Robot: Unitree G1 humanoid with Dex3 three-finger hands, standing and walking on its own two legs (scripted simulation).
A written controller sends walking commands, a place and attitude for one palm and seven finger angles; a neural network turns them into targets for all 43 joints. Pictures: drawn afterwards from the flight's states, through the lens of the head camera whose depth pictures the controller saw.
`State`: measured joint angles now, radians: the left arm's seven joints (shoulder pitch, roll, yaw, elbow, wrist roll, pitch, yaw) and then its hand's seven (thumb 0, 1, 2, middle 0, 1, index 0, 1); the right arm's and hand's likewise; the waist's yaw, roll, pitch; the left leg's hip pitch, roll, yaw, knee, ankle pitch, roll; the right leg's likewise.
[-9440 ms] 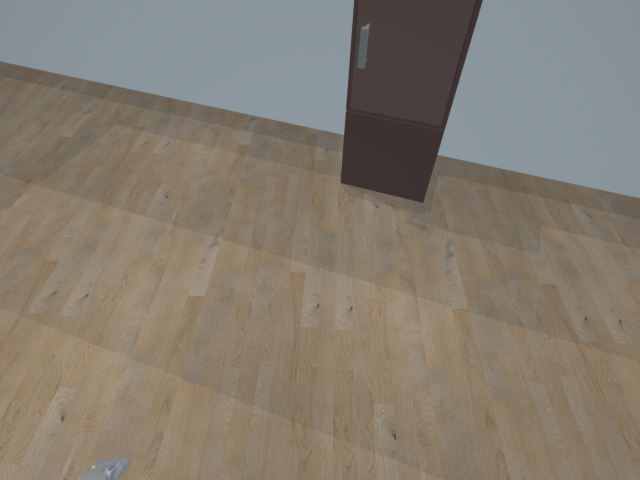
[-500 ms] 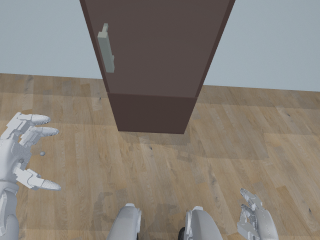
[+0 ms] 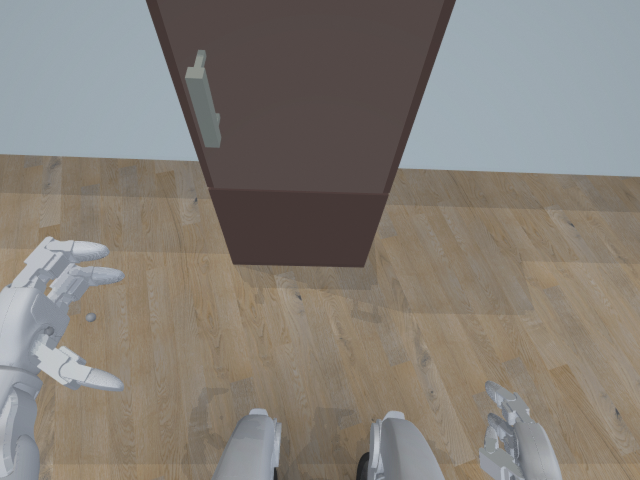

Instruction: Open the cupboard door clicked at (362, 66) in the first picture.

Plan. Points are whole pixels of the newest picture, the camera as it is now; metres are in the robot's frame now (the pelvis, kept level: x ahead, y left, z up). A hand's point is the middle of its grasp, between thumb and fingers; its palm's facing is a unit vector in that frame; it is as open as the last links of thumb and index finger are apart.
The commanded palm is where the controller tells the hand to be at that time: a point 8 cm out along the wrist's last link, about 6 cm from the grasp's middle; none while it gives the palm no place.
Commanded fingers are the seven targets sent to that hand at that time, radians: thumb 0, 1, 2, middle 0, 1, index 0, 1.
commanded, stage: move the hooked fingers beside the handle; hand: left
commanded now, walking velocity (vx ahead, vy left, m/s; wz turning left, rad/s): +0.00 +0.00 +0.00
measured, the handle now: (207, 100) +0.63 +0.22 +0.03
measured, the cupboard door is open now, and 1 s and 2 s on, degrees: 0 0 0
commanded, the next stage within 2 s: none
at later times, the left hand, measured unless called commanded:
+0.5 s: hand (109, 249) +0.36 +0.28 +0.04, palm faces +0.03 -1.00 -0.03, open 14.0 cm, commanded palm +0.34 +0.32 +0.04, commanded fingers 0.00 -0.50 0.30 -0.30 -1.20 -0.30 -1.20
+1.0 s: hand (135, 190) +0.45 +0.28 +0.03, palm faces +0.06 -1.00 -0.03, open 14.0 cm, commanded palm +0.44 +0.32 +0.03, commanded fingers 0.00 -0.50 0.30 -0.30 -1.20 -0.30 -1.20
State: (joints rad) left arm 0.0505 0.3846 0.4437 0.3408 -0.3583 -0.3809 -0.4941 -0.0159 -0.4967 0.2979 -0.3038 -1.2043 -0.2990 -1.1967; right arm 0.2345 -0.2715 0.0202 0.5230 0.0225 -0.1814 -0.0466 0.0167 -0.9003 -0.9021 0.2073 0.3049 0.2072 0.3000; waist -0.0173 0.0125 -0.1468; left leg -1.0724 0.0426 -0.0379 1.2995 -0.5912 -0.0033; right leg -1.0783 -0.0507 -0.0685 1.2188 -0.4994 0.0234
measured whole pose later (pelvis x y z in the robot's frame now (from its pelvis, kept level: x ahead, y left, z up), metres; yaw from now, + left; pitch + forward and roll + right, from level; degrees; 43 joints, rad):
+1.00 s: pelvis +0.00 +0.00 -0.01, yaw -2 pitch +26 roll -4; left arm -0.66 0.59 0.56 0.97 -0.17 -0.40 -0.44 -0.02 -0.50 0.30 -0.31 -1.20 -0.30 -1.20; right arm 0.28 -0.29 0.04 0.61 -0.01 -0.06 -0.04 0.01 -0.90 -0.90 0.21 0.30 0.21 0.30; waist -0.12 0.01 -0.13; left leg -1.21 0.05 -0.03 1.34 -0.59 0.00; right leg -1.22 -0.04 -0.06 1.25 -0.48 0.03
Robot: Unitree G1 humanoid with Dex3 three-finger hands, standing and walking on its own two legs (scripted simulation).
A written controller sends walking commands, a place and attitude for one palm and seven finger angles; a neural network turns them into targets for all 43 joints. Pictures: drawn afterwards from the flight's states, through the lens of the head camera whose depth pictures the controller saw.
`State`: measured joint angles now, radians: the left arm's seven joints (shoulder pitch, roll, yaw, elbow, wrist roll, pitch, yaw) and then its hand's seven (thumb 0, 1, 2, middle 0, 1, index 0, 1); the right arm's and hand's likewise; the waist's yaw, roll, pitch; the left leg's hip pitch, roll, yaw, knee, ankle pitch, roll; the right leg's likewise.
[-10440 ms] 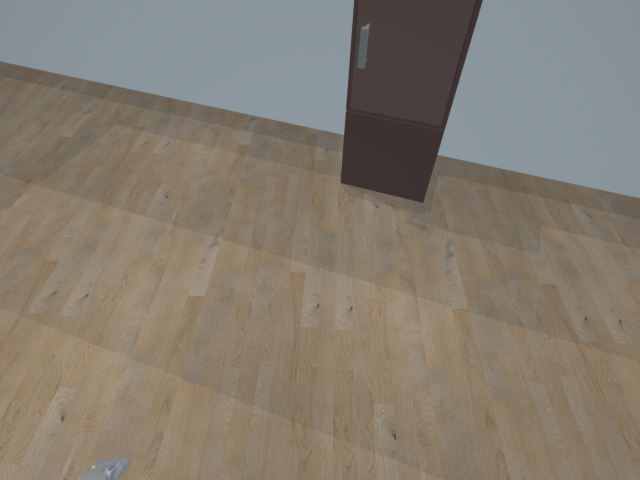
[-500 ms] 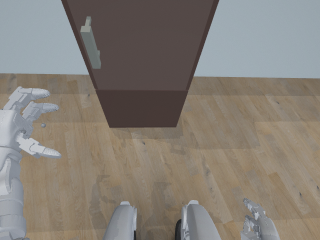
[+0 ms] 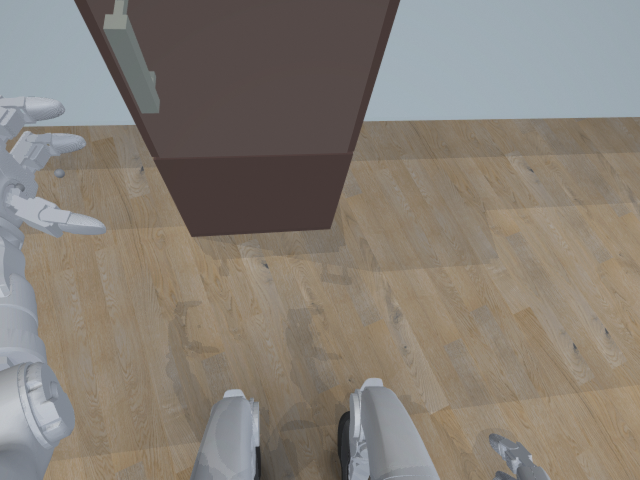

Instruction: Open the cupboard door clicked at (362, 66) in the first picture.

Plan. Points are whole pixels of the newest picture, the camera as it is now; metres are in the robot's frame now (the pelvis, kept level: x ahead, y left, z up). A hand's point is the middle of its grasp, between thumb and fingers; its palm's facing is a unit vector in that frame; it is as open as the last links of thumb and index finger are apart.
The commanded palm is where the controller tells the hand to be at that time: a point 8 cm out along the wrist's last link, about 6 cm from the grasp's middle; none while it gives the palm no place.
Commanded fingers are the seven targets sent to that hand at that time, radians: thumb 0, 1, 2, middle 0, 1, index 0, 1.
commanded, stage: move the hooked fingers beside the handle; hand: left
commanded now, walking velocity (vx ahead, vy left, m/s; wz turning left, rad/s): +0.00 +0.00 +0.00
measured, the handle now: (136, 56) +0.63 +0.23 +0.04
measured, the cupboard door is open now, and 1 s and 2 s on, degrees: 0 0 0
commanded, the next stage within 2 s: slide the fingers in behind the handle in 1.50 s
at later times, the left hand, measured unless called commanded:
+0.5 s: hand (66, 116) +0.53 +0.29 +0.05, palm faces +0.08 -1.00 -0.04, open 14.0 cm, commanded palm +0.53 +0.32 +0.04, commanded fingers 0.00 -0.50 0.30 -0.30 -1.20 -0.30 -1.20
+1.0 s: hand (75, 90) +0.57 +0.30 +0.04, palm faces +0.09 -1.00 -0.03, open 14.0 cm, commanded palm +0.57 +0.30 +0.04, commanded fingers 0.00 -0.50 0.30 -0.30 -1.20 -0.30 -1.20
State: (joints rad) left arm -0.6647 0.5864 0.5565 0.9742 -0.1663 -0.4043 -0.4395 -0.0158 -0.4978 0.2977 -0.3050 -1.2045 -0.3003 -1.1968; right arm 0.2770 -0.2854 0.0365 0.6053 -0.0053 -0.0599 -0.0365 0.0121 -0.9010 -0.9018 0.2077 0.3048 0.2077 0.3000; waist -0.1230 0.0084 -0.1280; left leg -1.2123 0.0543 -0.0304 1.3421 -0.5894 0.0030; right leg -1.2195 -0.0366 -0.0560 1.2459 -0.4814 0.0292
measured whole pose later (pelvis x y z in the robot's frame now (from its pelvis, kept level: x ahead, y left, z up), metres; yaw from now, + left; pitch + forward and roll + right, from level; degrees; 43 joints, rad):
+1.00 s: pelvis +0.00 +0.01 -0.02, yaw -3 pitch +34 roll -8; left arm -1.12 0.92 0.63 1.19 0.02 -0.28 -0.42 -0.02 -0.50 0.30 -0.30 -1.20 -0.30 -1.20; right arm 0.37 -0.26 0.13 0.56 -0.04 0.12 0.01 0.01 -0.90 -0.90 0.21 0.30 0.21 0.30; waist -0.28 0.04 -0.09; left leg -1.44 0.08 -0.06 1.43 -0.60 0.02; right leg -1.41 -0.01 -0.08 1.27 -0.45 0.05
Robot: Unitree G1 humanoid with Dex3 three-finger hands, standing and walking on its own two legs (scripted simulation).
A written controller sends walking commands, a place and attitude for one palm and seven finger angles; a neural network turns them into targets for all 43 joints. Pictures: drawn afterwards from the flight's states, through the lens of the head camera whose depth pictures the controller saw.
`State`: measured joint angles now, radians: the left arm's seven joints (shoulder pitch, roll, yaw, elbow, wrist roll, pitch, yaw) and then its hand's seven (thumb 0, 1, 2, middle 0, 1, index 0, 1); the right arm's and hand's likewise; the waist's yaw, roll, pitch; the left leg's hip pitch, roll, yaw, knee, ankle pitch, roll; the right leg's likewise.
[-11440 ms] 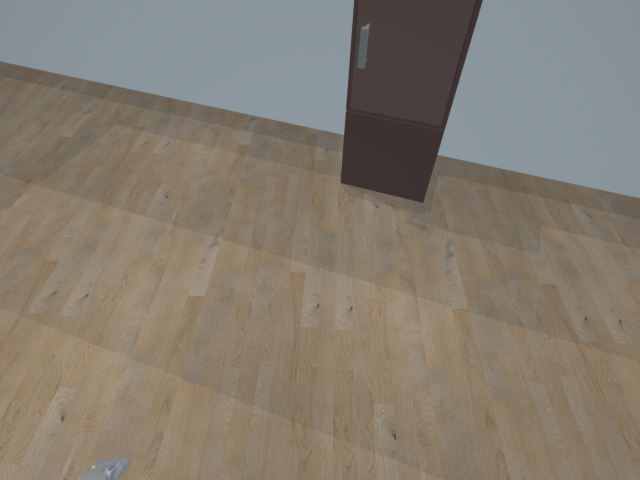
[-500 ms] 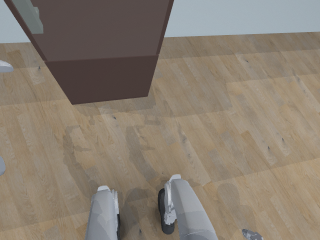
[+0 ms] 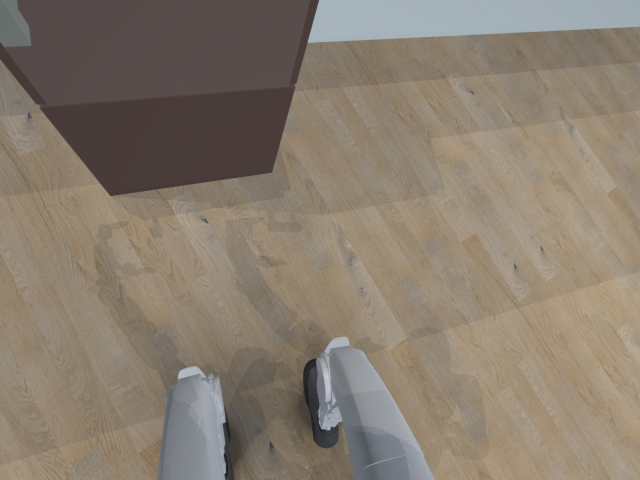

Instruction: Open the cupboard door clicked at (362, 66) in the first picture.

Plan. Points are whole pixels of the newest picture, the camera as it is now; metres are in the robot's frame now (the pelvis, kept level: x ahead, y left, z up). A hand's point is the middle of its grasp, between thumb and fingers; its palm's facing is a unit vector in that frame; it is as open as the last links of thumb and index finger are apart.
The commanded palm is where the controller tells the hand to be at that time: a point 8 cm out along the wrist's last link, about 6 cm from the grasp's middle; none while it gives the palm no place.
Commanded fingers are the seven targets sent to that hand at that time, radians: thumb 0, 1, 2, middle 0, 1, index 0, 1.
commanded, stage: move the hooked fingers beside the handle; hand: left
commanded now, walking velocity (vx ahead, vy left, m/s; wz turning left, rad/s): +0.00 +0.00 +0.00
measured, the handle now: out of the picture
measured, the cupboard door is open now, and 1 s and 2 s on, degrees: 0 0 0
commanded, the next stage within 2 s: slide the fingers in behind the handle in 0.50 s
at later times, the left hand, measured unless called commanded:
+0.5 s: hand out of the picture +0.56 +0.31 +0.05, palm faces +0.15 -0.99 -0.05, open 14.0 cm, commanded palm +0.56 +0.32 +0.06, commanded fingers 0.00 -0.50 0.30 -0.30 -1.20 -0.30 -1.20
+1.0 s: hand out of the picture +0.57 +0.29 +0.05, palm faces +0.15 -0.99 -0.03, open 14.0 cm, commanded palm +0.56 +0.30 +0.06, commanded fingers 0.00 -0.50 0.30 -0.30 -1.20 -0.30 -1.20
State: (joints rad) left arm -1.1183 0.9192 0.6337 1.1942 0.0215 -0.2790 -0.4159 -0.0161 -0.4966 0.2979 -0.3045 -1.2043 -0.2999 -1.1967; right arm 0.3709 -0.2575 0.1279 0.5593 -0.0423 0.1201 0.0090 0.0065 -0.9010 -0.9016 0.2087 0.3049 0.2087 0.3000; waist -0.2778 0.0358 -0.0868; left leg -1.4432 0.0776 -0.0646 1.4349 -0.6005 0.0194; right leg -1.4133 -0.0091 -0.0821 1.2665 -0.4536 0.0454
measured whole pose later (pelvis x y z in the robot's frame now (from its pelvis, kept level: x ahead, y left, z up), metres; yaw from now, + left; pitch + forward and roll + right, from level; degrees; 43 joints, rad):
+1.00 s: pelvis +0.01 +0.00 +0.00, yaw +0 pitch +34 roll -8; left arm -1.12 0.86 0.59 1.21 0.03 -0.31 -0.35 -0.02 -0.50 0.30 -0.30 -1.20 -0.30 -1.20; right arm 0.34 -0.26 0.11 0.56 -0.05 0.11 0.01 0.01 -0.90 -0.90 0.21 0.30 0.21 0.30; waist -0.28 0.03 -0.09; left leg -1.43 0.08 -0.07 1.43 -0.61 0.01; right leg -1.40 -0.01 -0.09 1.27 -0.47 0.04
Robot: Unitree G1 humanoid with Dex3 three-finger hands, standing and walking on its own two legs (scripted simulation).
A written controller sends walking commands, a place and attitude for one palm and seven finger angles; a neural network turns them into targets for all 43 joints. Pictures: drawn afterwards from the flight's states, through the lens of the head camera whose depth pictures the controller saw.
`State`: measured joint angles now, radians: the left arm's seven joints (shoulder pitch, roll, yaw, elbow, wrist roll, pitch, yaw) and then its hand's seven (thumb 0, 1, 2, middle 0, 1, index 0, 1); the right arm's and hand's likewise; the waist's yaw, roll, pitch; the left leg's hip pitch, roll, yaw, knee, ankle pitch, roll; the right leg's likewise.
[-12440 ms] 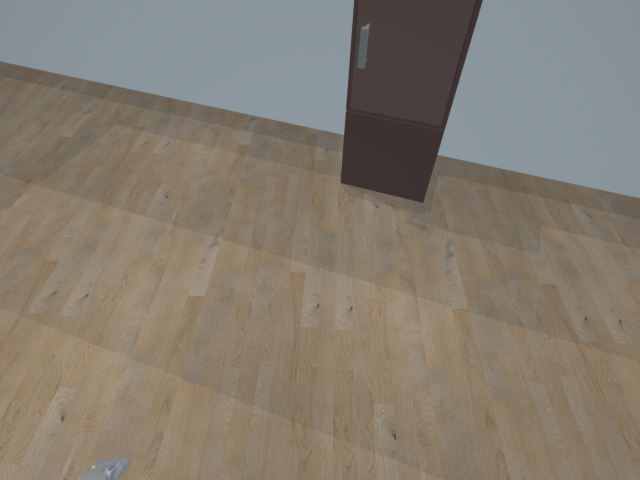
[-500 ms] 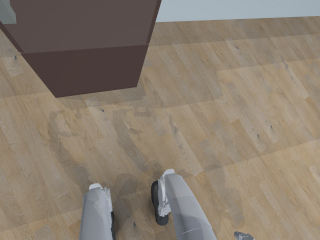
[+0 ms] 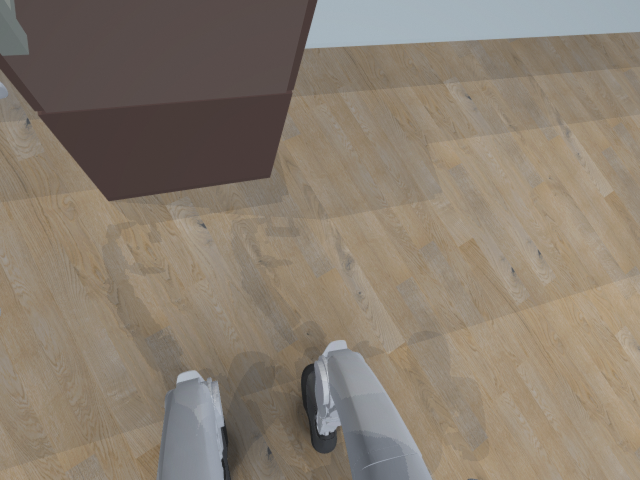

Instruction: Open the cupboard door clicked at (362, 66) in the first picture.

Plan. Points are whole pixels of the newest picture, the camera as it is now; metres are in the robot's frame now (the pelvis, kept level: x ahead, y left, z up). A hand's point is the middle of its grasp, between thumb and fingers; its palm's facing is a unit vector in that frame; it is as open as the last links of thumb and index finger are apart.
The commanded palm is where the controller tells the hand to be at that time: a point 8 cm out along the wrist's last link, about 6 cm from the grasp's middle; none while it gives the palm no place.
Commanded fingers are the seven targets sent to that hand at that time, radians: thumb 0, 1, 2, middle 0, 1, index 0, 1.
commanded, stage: slide the fingers in behind the handle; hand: left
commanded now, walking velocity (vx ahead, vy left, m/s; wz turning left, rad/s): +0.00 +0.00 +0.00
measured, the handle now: out of the picture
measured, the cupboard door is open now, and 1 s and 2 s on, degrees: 0 0 0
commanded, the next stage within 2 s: close the thumb around the handle in 1.20 s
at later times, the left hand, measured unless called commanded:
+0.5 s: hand out of the picture +0.57 +0.26 +0.06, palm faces +0.13 -0.99 -0.02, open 14.0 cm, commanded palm +0.55 +0.27 +0.06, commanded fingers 0.00 -0.50 0.30 -0.30 -1.20 -0.30 -1.20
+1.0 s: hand out of the picture +0.57 +0.24 +0.06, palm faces +0.15 -0.99 -0.03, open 14.0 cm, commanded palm +0.55 +0.26 +0.06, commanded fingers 0.00 -0.50 0.30 -0.30 -1.20 -0.30 -1.20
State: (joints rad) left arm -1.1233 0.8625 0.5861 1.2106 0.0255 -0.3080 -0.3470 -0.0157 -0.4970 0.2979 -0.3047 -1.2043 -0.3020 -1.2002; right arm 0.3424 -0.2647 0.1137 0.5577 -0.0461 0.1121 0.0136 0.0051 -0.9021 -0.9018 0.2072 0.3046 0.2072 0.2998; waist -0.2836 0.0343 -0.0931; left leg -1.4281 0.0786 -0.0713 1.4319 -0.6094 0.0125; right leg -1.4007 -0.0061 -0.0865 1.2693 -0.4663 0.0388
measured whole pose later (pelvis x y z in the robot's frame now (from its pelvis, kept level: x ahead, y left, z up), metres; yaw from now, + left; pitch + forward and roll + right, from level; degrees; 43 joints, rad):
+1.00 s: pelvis +0.00 -0.01 +0.01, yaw +1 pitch +32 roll -6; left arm -1.07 0.69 0.54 1.21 0.01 -0.39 -0.22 -0.02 -0.50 0.30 -0.30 -1.20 -0.30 -1.20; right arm 0.34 -0.26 0.08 0.58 -0.06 0.11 0.03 0.01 -0.90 -0.90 0.21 0.30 0.21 0.30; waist -0.26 0.04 -0.11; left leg -1.36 0.07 -0.05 1.39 -0.60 0.00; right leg -1.36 -0.01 -0.07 1.26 -0.47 0.03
